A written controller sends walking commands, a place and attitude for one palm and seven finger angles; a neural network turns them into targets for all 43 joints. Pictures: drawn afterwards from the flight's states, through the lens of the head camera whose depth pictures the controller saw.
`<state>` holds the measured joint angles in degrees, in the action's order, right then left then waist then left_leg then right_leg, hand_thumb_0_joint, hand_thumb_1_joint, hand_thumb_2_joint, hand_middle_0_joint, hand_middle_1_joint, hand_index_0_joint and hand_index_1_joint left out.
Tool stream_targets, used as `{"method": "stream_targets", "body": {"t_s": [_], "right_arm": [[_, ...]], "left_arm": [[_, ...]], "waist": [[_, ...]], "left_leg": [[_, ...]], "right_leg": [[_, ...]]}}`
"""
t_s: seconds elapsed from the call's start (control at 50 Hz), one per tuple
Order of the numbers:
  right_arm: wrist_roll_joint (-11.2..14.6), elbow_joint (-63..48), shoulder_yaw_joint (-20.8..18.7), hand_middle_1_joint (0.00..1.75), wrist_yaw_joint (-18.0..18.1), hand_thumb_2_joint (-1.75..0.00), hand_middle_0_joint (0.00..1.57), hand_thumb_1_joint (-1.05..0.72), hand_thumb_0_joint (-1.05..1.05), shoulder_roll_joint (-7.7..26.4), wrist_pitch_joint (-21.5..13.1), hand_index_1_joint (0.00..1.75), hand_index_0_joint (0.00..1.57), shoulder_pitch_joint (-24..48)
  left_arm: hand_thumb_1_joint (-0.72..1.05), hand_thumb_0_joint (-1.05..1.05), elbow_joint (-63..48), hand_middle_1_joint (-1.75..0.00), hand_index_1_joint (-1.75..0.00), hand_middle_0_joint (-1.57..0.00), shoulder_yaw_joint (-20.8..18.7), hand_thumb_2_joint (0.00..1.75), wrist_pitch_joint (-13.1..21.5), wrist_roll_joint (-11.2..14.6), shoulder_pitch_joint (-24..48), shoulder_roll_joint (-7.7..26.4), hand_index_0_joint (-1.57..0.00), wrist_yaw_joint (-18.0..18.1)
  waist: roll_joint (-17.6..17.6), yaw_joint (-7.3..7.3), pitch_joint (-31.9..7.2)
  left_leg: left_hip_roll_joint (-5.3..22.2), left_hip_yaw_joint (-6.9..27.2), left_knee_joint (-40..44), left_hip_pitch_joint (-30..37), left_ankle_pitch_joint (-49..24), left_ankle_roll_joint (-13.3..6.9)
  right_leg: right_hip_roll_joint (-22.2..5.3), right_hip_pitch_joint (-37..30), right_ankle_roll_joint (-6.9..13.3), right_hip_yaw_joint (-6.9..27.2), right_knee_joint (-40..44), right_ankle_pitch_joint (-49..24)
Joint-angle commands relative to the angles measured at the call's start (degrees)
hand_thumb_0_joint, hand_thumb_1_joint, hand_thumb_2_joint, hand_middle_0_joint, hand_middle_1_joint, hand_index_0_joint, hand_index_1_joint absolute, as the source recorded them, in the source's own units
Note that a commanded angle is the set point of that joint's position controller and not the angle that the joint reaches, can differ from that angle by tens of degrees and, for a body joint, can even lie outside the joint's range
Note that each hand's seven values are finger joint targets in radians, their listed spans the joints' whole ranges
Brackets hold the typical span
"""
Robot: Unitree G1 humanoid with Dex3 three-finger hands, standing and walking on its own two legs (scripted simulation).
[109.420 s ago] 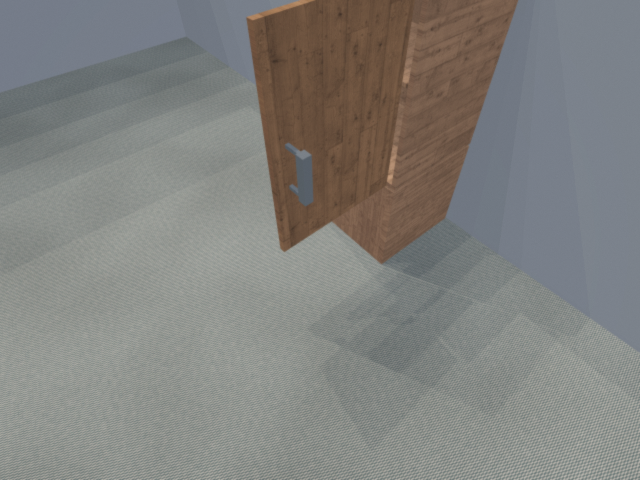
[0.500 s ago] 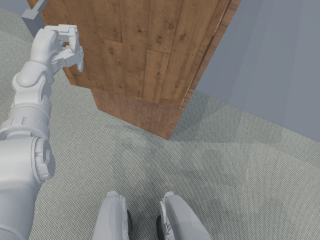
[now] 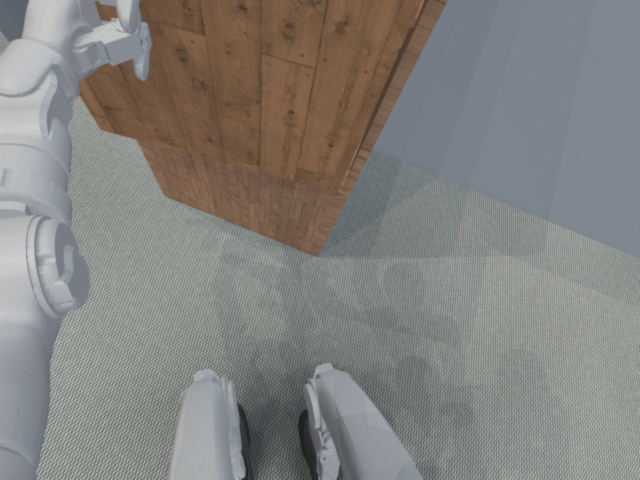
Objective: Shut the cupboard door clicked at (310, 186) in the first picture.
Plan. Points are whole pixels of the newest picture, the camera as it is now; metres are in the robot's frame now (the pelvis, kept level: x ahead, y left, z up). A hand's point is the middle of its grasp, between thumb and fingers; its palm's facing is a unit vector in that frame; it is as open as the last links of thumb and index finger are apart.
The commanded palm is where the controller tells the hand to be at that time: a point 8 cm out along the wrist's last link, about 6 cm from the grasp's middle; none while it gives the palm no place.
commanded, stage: push the door shut along its arc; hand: left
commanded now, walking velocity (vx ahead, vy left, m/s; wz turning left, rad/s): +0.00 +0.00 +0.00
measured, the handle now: (26, 3) +0.63 +0.23 +0.09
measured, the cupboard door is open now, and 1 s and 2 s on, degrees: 8 3 3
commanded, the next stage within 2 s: pull the fist back off the door in 0.02 s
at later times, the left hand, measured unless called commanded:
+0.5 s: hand (158, 46) +0.58 +0.10 +0.09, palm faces +0.07 -1.00 -0.03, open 3.1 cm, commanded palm +0.54 +0.14 +0.09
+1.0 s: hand (157, 110) +0.49 +0.10 +0.10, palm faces +0.05 -1.00 -0.04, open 3.1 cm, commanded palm +0.47 +0.15 +0.09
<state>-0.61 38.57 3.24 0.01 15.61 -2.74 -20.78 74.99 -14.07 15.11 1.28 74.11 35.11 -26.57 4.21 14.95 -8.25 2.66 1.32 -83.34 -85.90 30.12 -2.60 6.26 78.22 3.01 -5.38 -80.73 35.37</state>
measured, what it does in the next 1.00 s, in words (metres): stands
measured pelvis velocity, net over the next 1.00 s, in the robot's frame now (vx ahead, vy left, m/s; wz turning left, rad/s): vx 0.02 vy -0.01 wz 0.07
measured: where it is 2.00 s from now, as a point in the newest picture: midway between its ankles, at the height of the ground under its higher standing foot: (281, 470)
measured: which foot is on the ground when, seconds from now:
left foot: down 0.00-1.00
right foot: down 0.00-1.00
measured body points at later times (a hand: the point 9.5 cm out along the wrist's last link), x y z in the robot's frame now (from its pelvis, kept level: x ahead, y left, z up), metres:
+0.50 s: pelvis +0.01 -0.01 +0.02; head +0.19 +0.01 +0.44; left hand +0.57 +0.16 +0.09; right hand -0.02 -0.25 -0.09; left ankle +0.06 +0.10 -0.57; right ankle +0.01 -0.10 -0.57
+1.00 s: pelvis +0.02 -0.01 +0.04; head +0.14 +0.01 +0.47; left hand +0.48 +0.16 +0.10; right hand +0.08 -0.27 -0.08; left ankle +0.06 +0.10 -0.57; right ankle +0.01 -0.10 -0.57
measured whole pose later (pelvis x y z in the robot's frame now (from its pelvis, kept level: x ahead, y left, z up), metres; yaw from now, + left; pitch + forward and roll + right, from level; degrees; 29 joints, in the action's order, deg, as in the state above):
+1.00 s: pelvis +0.02 -0.01 +0.04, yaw +4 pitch +26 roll -3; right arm -3.0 38.3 -2.3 -5.0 15.0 2.4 -16.9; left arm 61.0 -8.7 32.9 0.6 46.3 10.8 5.0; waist 2.7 7.9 -10.5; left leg 0.3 0.7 -73.4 -71.0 28.2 -1.7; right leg 4.3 63.9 3.3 -4.3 -72.6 34.6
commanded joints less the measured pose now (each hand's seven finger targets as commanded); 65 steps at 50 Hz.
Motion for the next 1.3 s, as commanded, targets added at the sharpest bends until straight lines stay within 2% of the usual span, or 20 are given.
{"method": "stream_targets", "body": {"t_s": [0.0,0.1,0.12,0.18,0.22,0.26,0.3,0.34,0.4,0.48,0.56,0.6,0.7,0.74,0.78,0.86,1.02,1.1,1.18,1.28], "right_arm": [[0.1,-0.3,-4.3,0.30,1.1,-0.90,0.20,-0.90,0.00,12.0,-1.2,0.30,0.20,-13.1],[-0.1,1.0,-4.0,0.30,1.6,-0.90,0.20,-0.90,0.00,12.0,-2.2,0.30,0.20,-13.5],[-1.2,-1.9,-3.1,0.30,0.7,-0.90,0.20,-0.90,0.00,10.4,-1.9,0.30,0.20,-17.6],[-2.7,-2.1,-3.9,0.30,-1.6,-0.90,0.20,-0.90,0.00,9.9,-1.1,0.30,0.20,-17.5],[-3.8,-3.1,-4.6,0.30,-3.4,-0.90,0.20,-0.90,0.00,9.2,-0.6,0.30,0.20,-17.9],[-4.9,-2.6,-5.5,0.30,-5.3,-0.90,0.20,-0.90,0.00,8.9,-0.4,0.30,0.20,-18.1],[-5.0,-1.7,-6.3,0.30,-6.6,-0.90,0.20,-0.90,0.00,9.1,0.8,0.30,0.20,-18.1],[-4.4,-1.4,-7.1,0.30,-6.9,-0.90,0.20,-0.90,0.00,9.5,1.8,0.30,0.20,-18.5],[-3.2,-1.1,-7.0,0.30,-6.0,-0.90,0.20,-0.90,0.00,9.8,2.3,0.30,0.20,-17.6],[-2.9,-1.6,-6.2,0.30,-5.2,-0.90,0.20,-0.90,0.00,8.9,2.4,0.30,0.20,-16.6],[-3.5,-2.9,-5.8,0.30,-5.9,-0.90,0.20,-0.90,0.00,7.8,3.0,0.30,0.20,-15.6],[-3.3,-3.8,-6.1,0.30,-6.4,-0.90,0.20,-0.90,0.00,7.6,3.7,0.30,0.20,-14.4],[-2.1,-4.9,-7.4,0.30,-6.2,-0.90,0.20,-0.90,0.00,7.9,4.7,0.30,0.20,-12.0],[-1.9,-4.7,-7.8,0.30,-5.6,-0.90,0.20,-0.90,0.00,8.0,4.7,0.30,0.20,-11.2],[-1.8,-4.2,-8.3,0.30,-5.3,-0.90,0.20,-0.90,0.00,7.8,4.2,0.30,0.20,-10.2],[-2.0,-2.7,-9.0,0.30,-4.9,-0.90,0.20,-0.90,0.00,7.6,3.8,0.30,0.20,-8.9],[-2.0,-2.8,-7.5,0.30,-4.3,-0.90,0.20,-0.90,0.00,8.0,6.1,0.30,0.20,-6.4],[-2.4,-4.5,-7.1,0.30,-4.2,-0.90,0.20,-0.90,0.00,7.6,5.7,0.30,0.20,-5.2],[-1.5,-8.2,-7.4,0.30,-4.6,-0.90,0.20,-0.90,0.00,7.2,5.9,0.30,0.20,-3.9],[1.5,-10.4,-7.5,0.30,-3.4,-0.90,0.20,-0.90,0.00,6.8,6.7,0.30,0.20,-3.3]], "left_arm": [[0.90,0.00,-11.8,-1.50,-1.50,-1.30,-0.7,0.90,1.3,1.4,32.8,9.1,-1.30,-0.9],[0.90,0.00,-11.1,-1.50,-1.50,-1.30,0.7,0.90,0.0,1.4,35.1,8.1,-1.30,-1.8],[0.90,0.00,-11.0,-1.50,-1.50,-1.30,-11.6,0.90,-1.3,5.5,33.5,10.7,-1.30,9.3],[0.90,0.00,-10.2,-1.50,-1.50,-1.30,-10.3,0.90,-1.2,3.6,28.1,4.9,-1.30,20.5],[0.90,0.00,-16.5,-1.50,-1.50,-1.30,-10.7,0.90,1.4,1.7,25.5,2.5,-1.30,27.7],[0.90,0.00,-22.3,-1.50,-1.50,-1.30,-8.1,0.90,5.9,-4.1,25.0,0.9,-1.30,34.1],[0.90,0.00,-23.5,-1.50,-1.50,-1.30,-3.3,0.90,8.5,-7.7,24.8,-2.2,-1.30,35.8],[0.90,0.00,-25.0,-1.50,-1.50,-1.30,-1.6,0.90,9.7,-7.7,25.6,-3.1,-1.30,34.4],[0.90,0.00,-22.8,-1.50,-1.50,-1.30,-3.4,0.90,8.9,-3.3,25.7,-2.4,-1.30,30.9],[0.90,0.00,-18.6,-1.50,-1.50,-1.30,-8.3,0.90,9.3,-0.7,17.7,-0.3,-1.30,30.6],[0.90,0.00,-14.7,-1.50,-1.50,-1.30,-8.7,0.90,12.9,-2.6,5.2,-1.5,-1.30,32.1],[0.90,0.00,-13.7,-1.50,-1.50,-1.30,-7.1,0.90,14.0,-3.2,-1.0,-3.8,-1.30,31.9],[0.90,0.00,-17.0,-1.50,-1.50,-1.30,-0.7,0.90,15.1,0.4,-3.1,-13.2,-1.30,29.0],[0.90,0.00,-21.6,-1.50,-1.50,-1.30,-0.5,0.90,16.7,1.9,0.7,-13.0,-1.30,28.5],[0.90,0.00,-28.6,-1.50,-1.50,-1.30,1.5,0.90,19.5,2.8,4.5,-15.0,-1.30,28.6],[0.90,0.00,-35.8,-1.50,-1.50,-1.30,5.3,0.90,23.8,1.4,7.1,-17.1,-1.30,30.2],[0.90,0.00,-15.3,-1.50,-1.50,-1.30,1.2,0.90,16.8,-1.6,-1.0,-14.5,-1.30,35.0],[0.90,0.00,-18.8,-1.50,-1.50,-1.30,-1.6,0.90,19.0,0.0,0.0,-12.8,-1.30,34.8],[0.90,0.00,-33.3,-1.50,-1.50,-1.30,-3.9,0.90,22.1,0.9,-11.9,-8.6,-1.30,31.8],[0.90,0.00,-42.1,-1.50,-1.50,-1.30,3.2,0.90,14.1,4.4,-24.0,-15.3,-1.30,27.3]], "waist": [[9.7,3.88,-36.1],[10.9,4.86,-35.4],[9.6,2.00,-34.4],[8.3,1.77,-34.6],[11.3,-0.51,-38.6],[14.0,-0.72,-42.1],[14.0,0.87,-40.7],[11.7,1.89,-41.5],[8.5,1.79,-40.9],[5.4,-1.10,-36.9],[2.0,-3.64,-30.1],[-0.3,-4.42,-27.9],[-4.4,-2.83,-25.7],[-4.1,-2.61,-27.2],[0.7,-2.99,-31.6],[7.2,-3.10,-37.2],[-2.9,-3.19,-24.3],[-2.2,-4.92,-29.5],[1.8,-11.02,-40.2],[-4.3,-9.69,-29.9]], "left_leg": [[0.0,5.9,3.8,36.7,-22.0,-1.3],[0.2,6.0,3.2,37.0,-22.2,-1.4],[1.5,7.1,4.9,34.6,-21.2,-1.0],[1.6,7.3,6.1,34.1,-21.5,-0.1],[1.4,6.8,7.0,37.3,-24.3,0.4],[1.5,7.2,6.7,42.2,-28.5,0.8],[1.4,7.2,7.7,43.8,-26.8,1.0],[0.8,6.5,9.0,43.9,-24.8,0.7],[-0.4,5.4,10.6,40.6,-21.8,0.4],[-1.0,3.7,12.1,36.0,-20.9,0.2],[-1.3,2.1,13.1,31.4,-21.3,0.2],[-1.5,1.3,13.6,30.0,-20.6,0.4],[-2.4,0.9,14.9,30.4,-16.5,0.3],[-2.5,1.0,14.8,31.5,-15.3,0.1],[-2.5,1.6,15.0,39.3,-18.5,0.3],[-1.8,3.4,14.3,51.1,-24.9,0.8],[-2.3,2.8,16.2,38.5,-15.2,0.5],[-2.6,2.2,15.7,37.6,-16.9,0.6],[-2.7,0.9,18.7,46.0,-24.4,1.1],[-2.2,-0.3,25.1,49.2,-20.3,0.5]], "right_leg": [[-0.7,-5.8,-0.7,4.6,12.2,-19.1],[-0.5,-3.9,-0.6,4.1,11.9,-18.3],[-1.0,-5.1,-0.6,3.8,12.4,-17.5],[-1.5,-5.8,-1.1,3.8,12.0,-17.1],[-1.8,-8.2,-1.1,4.0,12.2,-19.7],[-1.5,-6.1,-1.2,3.2,11.3,-21.8],[-1.4,-6.2,-1.3,3.1,12.6,-20.9],[-1.4,-11.1,-1.4,3.9,14.6,-22.3],[-1.4,-17.9,-1.7,5.3,16.9,-23.8],[-2.0,-22.8,-2.0,6.4,18.1,-25.7],[-2.4,-25.8,-2.3,7.1,18.0,-30.3],[-2.7,-27.3,-2.6,7.4,18.3,-31.7],[-3.5,-28.3,-3.3,8.7,20.8,-30.6],[-3.8,-28.5,-3.3,9.2,21.2,-28.6],[-3.4,-25.7,-2.7,7.6,20.2,-28.3],[-2.9,-19.2,-1.7,5.5,18.1,-28.1],[-3.0,-18.9,-2.4,5.2,20.0,-20.7],[-3.2,-23.0,-2.3,6.1,18.8,-23.3],[-3.0,-33.2,-2.0,6.9,19.2,-32.1],[-2.6,-37.5,-3.1,6.7,27.7,-29.6]]}}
